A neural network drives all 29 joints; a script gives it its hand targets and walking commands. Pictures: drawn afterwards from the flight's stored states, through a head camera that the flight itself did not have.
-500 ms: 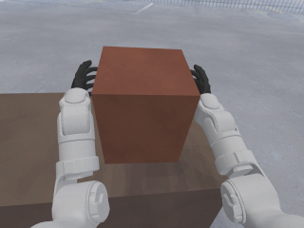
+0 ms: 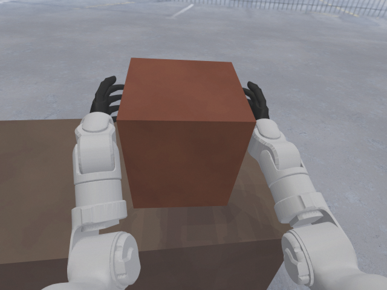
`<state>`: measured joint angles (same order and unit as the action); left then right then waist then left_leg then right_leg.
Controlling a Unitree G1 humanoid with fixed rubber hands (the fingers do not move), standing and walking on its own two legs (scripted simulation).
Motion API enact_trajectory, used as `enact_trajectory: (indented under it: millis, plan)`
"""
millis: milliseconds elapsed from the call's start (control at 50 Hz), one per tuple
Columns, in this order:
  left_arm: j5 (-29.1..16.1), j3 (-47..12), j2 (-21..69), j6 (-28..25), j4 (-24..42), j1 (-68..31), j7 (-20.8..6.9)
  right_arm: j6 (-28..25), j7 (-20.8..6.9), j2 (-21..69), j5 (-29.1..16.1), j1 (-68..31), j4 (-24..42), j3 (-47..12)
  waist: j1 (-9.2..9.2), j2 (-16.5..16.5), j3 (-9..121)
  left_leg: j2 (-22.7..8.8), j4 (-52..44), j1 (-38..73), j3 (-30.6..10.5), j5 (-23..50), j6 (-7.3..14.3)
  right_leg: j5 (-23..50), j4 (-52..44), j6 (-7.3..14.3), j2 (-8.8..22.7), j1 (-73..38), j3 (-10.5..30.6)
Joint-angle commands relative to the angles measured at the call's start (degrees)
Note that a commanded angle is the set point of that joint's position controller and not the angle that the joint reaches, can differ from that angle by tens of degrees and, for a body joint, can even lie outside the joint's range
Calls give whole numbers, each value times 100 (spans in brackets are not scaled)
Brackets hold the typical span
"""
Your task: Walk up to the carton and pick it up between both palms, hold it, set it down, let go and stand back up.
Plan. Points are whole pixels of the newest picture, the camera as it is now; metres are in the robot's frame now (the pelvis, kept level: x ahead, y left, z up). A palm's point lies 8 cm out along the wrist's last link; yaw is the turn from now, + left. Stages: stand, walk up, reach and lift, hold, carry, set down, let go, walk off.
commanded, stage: hold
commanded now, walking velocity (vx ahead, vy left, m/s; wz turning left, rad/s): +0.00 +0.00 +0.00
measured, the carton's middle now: (181, 136) +0.39 +0.00 +0.18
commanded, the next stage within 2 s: none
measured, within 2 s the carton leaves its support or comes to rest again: neither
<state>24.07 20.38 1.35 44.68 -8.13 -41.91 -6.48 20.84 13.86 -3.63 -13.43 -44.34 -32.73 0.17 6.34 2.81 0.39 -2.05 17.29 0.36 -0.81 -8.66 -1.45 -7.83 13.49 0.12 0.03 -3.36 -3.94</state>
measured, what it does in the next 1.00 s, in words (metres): stands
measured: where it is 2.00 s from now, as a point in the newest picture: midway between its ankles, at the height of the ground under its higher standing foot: outside the picture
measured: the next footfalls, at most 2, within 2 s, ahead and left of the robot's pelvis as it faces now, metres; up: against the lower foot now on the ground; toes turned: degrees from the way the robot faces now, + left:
none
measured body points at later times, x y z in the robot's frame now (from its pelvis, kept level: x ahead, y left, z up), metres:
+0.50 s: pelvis +0.00 +0.00 +0.00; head -0.07 +0.03 +0.44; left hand +0.38 +0.16 +0.24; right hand +0.37 -0.15 +0.23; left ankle +0.02 +0.13 -0.75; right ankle +0.01 -0.11 -0.75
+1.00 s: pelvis +0.00 +0.00 +0.00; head -0.07 +0.03 +0.44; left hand +0.38 +0.15 +0.24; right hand +0.37 -0.15 +0.22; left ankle +0.02 +0.13 -0.75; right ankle +0.01 -0.11 -0.75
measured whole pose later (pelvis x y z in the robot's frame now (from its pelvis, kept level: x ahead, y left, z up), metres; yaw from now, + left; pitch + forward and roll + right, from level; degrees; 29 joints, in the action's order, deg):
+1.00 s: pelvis +0.00 +0.00 +0.00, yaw +0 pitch -9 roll -1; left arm 24.0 20.5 0.7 44.5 -10.8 -42.6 -6.5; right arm 21.1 13.8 -3.7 -13.6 -45.3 -35.2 0.2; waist 6.3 3.4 0.2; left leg -2.0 17.3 0.1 -0.7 -8.4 -1.3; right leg -7.7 13.8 0.0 0.1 -2.9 -3.8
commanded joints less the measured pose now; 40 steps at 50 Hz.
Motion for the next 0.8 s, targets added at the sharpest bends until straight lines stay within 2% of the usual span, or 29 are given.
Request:
enact_trajectory:
  millis: [0,20,40,60,100,140,160,180,200,220,260,280,340,360,380,420,500,540,560,580,600,640,660,680,700,720,740,760,780]
  plan:
    - [-888,-2246,2993,-183,-129,-3107,-750,-143,-593,3279,-291,-3954,1171,-1613,-5,-249,1192,436,-222,103,369,793,45,381,-94,-202,-370,-368,-129]
    - [-804,-2119,2917,-213,-240,-3245,-744,-185,-613,3294,-379,-4297,1298,-1650,-180,-158,1283,463,-188,37,387,733,95,387,-81,-222,-385,-350,-106]
    - [-820,-2070,2914,-226,-308,-3181,-772,-166,-602,3341,-336,-4170,1128,-1624,-99,-130,1262,508,-234,119,411,684,145,396,-116,-262,-342,-339,-117]
    - [-933,-2262,3073,-276,-37,-3160,-744,-272,-582,3503,-418,-4358,1568,-1820,-141,-183,1680,511,-139,210,447,1133,76,749,-29,-265,-374,-518,-128]
    - [-982,-2369,3114,-257,-126,-3184,-714,-293,-549,3419,-500,-4342,1478,-1736,-72,-405,1553,492,-36,223,406,1268,0,848,-13,-233,-414,-403,-112]
    - [-957,-2352,3116,-239,-20,-3103,-722,-281,-531,3454,-453,-4228,1512,-1770,-25,-280,1540,459,-58,288,369,1217,36,844,-65,-258,-403,-472,-134]
    - [-898,-2251,3015,-250,-175,-3238,-737,-166,-564,3362,-419,-4097,1073,-1651,9,-280,1248,461,-163,226,325,874,75,549,-98,-236,-367,-303,-84]
    - [-911,-2328,3082,-235,-120,-3226,-738,-186,-564,3411,-329,-4138,1269,-1554,24,-247,1345,449,-239,179,364,758,99,430,-108,-248,-363,-316,-109]
    - [-916,-2294,3078,-222,-295,-3238,-720,-203,-600,3402,-349,-4193,1111,-1585,-89,-376,1192,430,-256,-37,350,527,68,135,-94,-223,-356,-260,-114]
    - [-835,-2214,2916,-222,-340,-3351,-740,-138,-624,3272,-273,-4135,866,-1381,-37,-317,992,402,-374,-228,360,210,132,-59,-81,-215,-384,-224,-125]
    - [-860,-2082,2939,-256,-405,-3253,-763,-220,-626,3452,-216,-4275,1103,-1470,-79,-72,1263,458,-340,-88,401,368,225,229,-89,-257,-339,-352,-75]
    - [-844,-2082,2939,-267,-451,-3415,-766,-237,-622,3356,-271,-4325,967,-1412,-98,-212,1236,463,-281,-109,412,455,138,251,-65,-238,-386,-266,-119]
    - [-1176,-2555,3168,-357,-107,-3352,-682,-344,-544,3355,-411,-4420,1449,-1542,129,-471,1865,482,12,343,375,1270,-32,793,-60,-224,-399,-201,-120]
    - [-1087,-2521,3038,-334,-165,-3224,-667,-221,-528,3292,-402,-4054,1154,-1502,193,-492,1620,501,-60,320,364,1178,-5,765,-135,-249,-360,-233,-75]
    - [-768,-2087,2927,-263,-636,-3244,-696,-157,-577,3255,-329,-4247,850,-1479,-6,-485,981,485,-164,76,381,775,27,310,-181,-216,-400,-153,-102]
    - [-910,-2133,3010,-256,-378,-3174,-765,-133,-619,3316,-313,-3941,771,-1509,28,-321,1156,384,-343,-121,367,603,123,316,-10,-224,-406,-446,-136]
    - [-933,-2191,3030,-274,-255,-3211,-734,-248,-609,3359,-487,-4363,1190,-1589,-66,-464,1372,476,-114,-7,362,1040,38,569,-31,-210,-404,-414,-109]
    - [-975,-2235,3033,-309,-173,-3272,-697,-230,-599,3472,-452,-4428,1288,-1681,-117,-191,1550,468,-106,127,335,914,105,544,-72,-227,-412,-371,-71]
    - [-1017,-2417,3065,-318,30,-3285,-678,-212,-589,3396,-444,-4166,1312,-1642,35,-304,1684,462,-155,191,364,965,66,567,4,-260,-455,-418,-181]
    - [-826,-2096,2880,-292,-396,-3304,-690,-151,-618,3382,-428,-4194,1020,-1624,-149,-252,1270,463,-194,32,376,783,121,411,-89,-256,-394,-294,-114]
    - [-994,-2361,3064,-340,-109,-3362,-677,-254,-605,3533,-430,-4378,1323,-1694,-10,-316,1576,496,-133,145,399,902,77,541,-52,-259,-349,-286,-78]
    - [-1000,-2315,2982,-316,-205,-3230,-681,-215,-561,3377,-454,-4194,1145,-1674,-56,-348,1496,479,-53,202,367,1139,36,773,-60,-257,-386,-339,-60]
    - [-1080,-2499,3063,-348,15,-3349,-665,-253,-553,3468,-430,-4208,1305,-1673,124,-424,1644,521,-35,333,383,1123,11,824,-42,-273,-352,-264,-87]
    - [-963,-2348,3042,-332,-56,-3267,-658,-188,-565,3392,-411,-3959,1058,-1690,-28,-365,1511,480,-135,227,389,1025,48,586,-98,-300,-372,-245,-114]
    - [-1080,-2482,3046,-325,-103,-3209,-676,-217,-566,3372,-416,-4011,1273,-1643,64,-342,1551,482,-55,179,365,963,-1,610,-80,-250,-333,-274,-65]
    - [-1035,-2398,2951,-334,-62,-3194,-657,-240,-566,3394,-513,-4261,1377,-1742,-108,-354,1600,497,-81,162,380,1006,64,720,-30,-294,-363,-300,-70]
    - [-1058,-2418,2988,-344,11,-3227,-664,-239,-531,3444,-476,-4222,1444,-1800,-16,-202,1639,499,-20,217,363,1202,64,854,-2,-296,-403,-397,-72]
    - [-1051,-2457,3028,-304,-53,-3083,-674,-243,-504,3347,-512,-4058,1472,-1697,52,-339,1568,494,9,325,400,1260,-10,937,-12,-284,-383,-300,-123]
    - [-1070,-2497,3061,-300,-67,-3187,-651,-233,-518,3400,-523,-4239,1354,-1736,-21,-401,1342,463,-70,225,390,1073,-25,614,-29,-285,-410,-133,-166]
